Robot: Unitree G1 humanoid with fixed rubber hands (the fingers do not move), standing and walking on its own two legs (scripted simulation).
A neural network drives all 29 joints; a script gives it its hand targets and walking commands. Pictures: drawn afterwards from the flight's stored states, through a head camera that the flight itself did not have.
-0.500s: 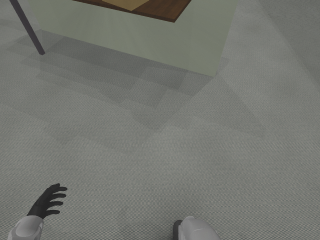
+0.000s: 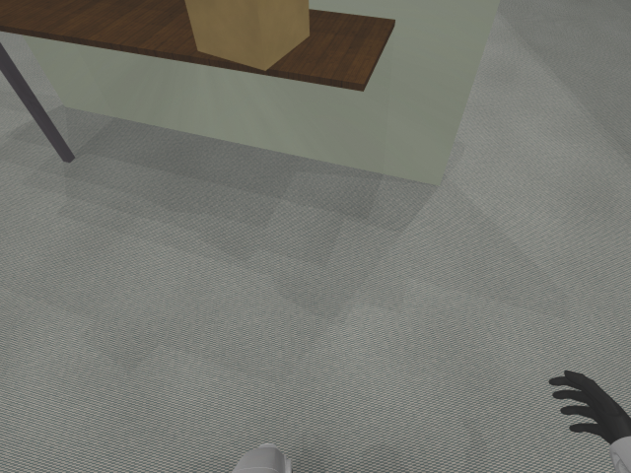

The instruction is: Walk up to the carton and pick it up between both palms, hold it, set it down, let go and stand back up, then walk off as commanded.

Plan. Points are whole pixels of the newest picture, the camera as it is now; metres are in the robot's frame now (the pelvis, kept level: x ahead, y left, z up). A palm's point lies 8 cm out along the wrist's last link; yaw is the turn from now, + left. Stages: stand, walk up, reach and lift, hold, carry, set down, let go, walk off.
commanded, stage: walk up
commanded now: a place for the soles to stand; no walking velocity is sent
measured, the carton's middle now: out of the picture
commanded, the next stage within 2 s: none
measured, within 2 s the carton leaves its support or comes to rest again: neither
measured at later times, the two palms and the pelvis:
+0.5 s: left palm (71, 296) +0.36 +0.39 -0.03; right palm (539, 413) +0.20 -0.27 -0.08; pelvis +0.18 +0.07 +0.01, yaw -11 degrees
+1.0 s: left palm (64, 229) +0.51 +0.48 -0.05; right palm (465, 358) +0.26 -0.18 -0.05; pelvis +0.33 +0.17 +0.02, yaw -16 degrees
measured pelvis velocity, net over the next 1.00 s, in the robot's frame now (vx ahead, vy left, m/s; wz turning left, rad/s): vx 0.33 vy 0.17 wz -0.29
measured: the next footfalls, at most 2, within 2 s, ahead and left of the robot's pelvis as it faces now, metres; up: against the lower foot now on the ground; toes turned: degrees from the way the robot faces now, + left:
right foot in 0.40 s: +0.25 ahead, -0.06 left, +0.00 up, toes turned -14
left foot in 0.74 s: +0.42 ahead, +0.26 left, +0.00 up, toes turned -9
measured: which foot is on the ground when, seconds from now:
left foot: down 0.00-0.40, up 0.42-0.72, down 0.74-1.00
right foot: up 0.00-0.38, down 0.40-0.76, up 0.78-1.00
